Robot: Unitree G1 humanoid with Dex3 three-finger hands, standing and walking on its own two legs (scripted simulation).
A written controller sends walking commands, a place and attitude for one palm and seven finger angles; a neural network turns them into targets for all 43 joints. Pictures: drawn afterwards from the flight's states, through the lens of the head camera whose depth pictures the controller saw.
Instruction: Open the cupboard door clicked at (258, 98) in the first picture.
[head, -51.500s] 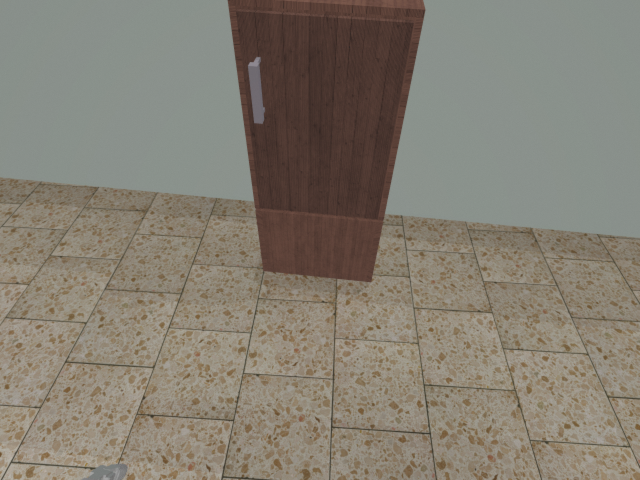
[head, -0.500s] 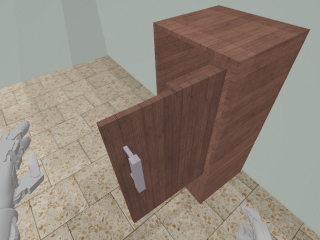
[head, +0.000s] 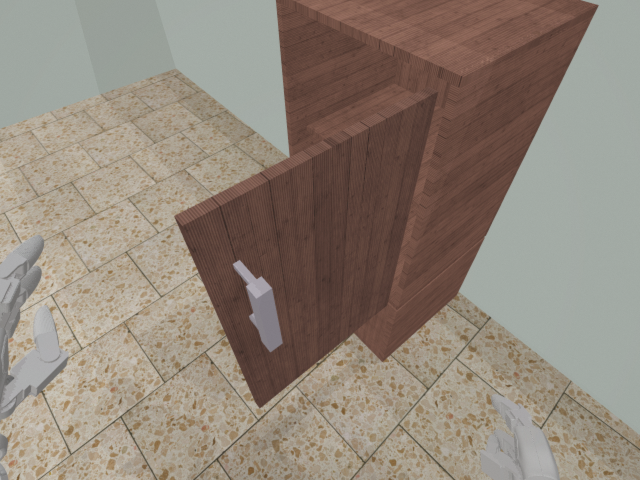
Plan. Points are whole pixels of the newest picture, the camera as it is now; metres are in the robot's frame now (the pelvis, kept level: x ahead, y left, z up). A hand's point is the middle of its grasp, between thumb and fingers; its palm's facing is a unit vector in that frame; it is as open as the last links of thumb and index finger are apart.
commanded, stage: step back with the hand held close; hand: left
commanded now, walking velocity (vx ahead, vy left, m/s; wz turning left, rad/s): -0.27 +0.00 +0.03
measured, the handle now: (257, 307) +0.33 +0.11 +0.02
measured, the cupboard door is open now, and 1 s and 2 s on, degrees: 90 90 90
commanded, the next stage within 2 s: stop stepping back and stand still in 0.90 s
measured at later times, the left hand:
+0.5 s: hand out of the picture +0.10 +0.30 +0.16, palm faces +0.52 -0.71 -0.48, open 7.4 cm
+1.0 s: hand out of the picture +0.04 +0.27 +0.17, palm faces +0.36 -0.82 -0.43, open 7.4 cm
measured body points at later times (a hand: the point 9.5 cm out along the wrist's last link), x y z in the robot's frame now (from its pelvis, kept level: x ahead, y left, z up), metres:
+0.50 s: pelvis -0.08 +0.02 -0.02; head -0.07 +0.03 +0.42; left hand +0.07 +0.33 +0.18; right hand +0.10 -0.20 -0.11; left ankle +0.01 +0.10 -0.74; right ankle +0.01 -0.10 -0.74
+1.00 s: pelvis -0.18 +0.01 +0.00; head -0.14 +0.05 +0.45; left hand +0.01 +0.31 +0.20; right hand +0.00 -0.19 -0.07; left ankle -0.07 +0.12 -0.74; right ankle -0.31 -0.12 -0.69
